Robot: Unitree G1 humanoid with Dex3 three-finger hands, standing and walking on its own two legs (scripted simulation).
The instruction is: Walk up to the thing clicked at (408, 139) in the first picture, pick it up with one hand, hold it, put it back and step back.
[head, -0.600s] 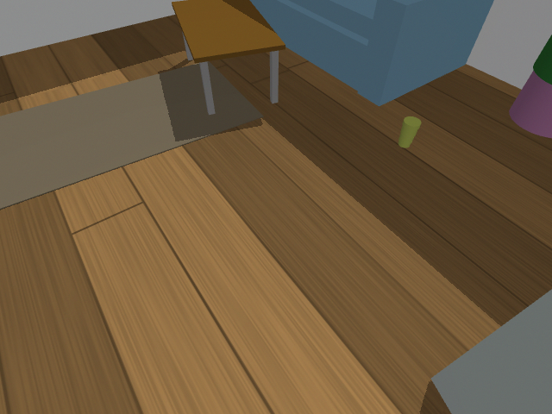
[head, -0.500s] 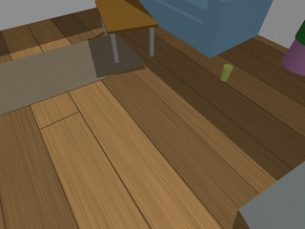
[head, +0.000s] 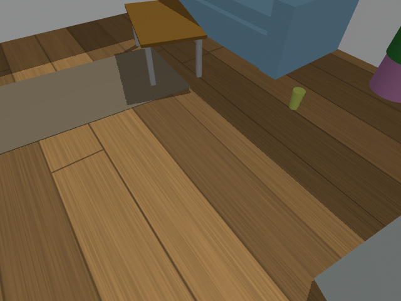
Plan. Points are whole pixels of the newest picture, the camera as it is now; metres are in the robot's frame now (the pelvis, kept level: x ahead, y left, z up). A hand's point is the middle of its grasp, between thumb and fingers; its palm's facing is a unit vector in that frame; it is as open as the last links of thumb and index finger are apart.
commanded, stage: stand
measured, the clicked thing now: (296, 99) +1.62 -0.68 -0.70
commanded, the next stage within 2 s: walk up in 0.52 s
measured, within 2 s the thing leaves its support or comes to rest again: neither
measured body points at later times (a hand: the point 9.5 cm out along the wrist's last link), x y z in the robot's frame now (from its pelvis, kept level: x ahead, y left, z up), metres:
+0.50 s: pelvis +0.00 +0.00 +0.00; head +0.02 +0.00 +0.45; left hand +0.07 +0.30 -0.14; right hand +0.08 -0.30 -0.13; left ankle -0.01 +0.12 -0.75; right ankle -0.01 -0.12 -0.75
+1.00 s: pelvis -0.02 -0.01 -0.02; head +0.02 +0.02 +0.42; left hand +0.00 +0.33 -0.14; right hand +0.15 -0.31 -0.12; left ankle -0.03 +0.13 -0.75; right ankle -0.01 -0.13 -0.75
